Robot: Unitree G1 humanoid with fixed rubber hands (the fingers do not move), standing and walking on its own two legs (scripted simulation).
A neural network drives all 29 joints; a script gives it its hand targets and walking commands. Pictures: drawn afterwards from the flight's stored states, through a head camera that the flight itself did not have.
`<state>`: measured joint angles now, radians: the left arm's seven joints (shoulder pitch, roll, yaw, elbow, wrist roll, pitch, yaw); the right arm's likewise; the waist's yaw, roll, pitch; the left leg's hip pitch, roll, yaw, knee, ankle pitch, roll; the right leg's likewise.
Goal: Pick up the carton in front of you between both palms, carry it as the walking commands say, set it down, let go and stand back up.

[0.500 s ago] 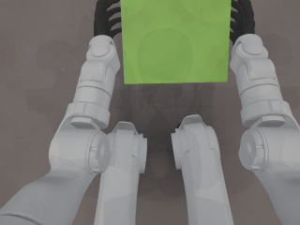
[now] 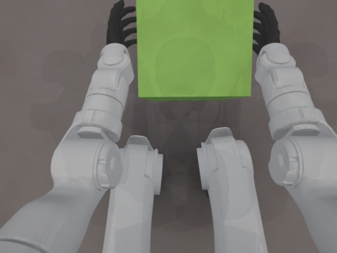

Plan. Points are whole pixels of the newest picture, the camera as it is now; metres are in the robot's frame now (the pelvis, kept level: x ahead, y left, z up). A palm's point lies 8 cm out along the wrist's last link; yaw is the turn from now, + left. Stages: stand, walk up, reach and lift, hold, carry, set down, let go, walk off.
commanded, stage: set down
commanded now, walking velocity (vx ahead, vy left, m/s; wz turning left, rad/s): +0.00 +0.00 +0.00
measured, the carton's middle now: (189, 57) +0.49 -0.06 -0.24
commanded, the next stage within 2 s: let go in 1.88 s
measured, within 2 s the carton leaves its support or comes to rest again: neither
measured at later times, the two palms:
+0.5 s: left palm (115, 44) +0.51 +0.10 -0.16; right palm (265, 45) +0.48 -0.21 -0.17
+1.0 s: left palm (99, 40) +0.52 +0.12 -0.15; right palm (295, 37) +0.49 -0.26 -0.15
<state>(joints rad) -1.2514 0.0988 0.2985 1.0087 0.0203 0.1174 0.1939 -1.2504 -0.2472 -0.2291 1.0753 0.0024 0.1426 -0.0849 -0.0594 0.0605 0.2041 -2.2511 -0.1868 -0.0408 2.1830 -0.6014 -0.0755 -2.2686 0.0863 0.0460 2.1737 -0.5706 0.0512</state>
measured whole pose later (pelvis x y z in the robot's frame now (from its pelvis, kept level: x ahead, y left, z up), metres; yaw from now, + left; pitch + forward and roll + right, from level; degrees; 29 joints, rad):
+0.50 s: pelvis -0.01 +0.00 -0.01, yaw +0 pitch +35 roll +0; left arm -1.34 0.15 0.33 1.13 0.07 0.08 0.10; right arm -1.33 -0.27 -0.31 1.17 -0.07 0.09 0.00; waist -0.06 0.06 0.27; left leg -2.25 -0.16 -0.02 2.20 -0.58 -0.06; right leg -2.26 0.06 0.03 2.19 -0.55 0.04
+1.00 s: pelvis +0.00 +0.00 +0.00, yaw -1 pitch +37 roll +1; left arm -1.16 0.27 0.08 0.84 -0.20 0.06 0.16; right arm -1.18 -0.39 -0.14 0.94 0.23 0.02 -0.05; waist -0.05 0.03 0.26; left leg -2.22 -0.09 -0.01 2.19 -0.61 -0.05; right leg -2.26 0.03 0.01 2.18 -0.56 0.00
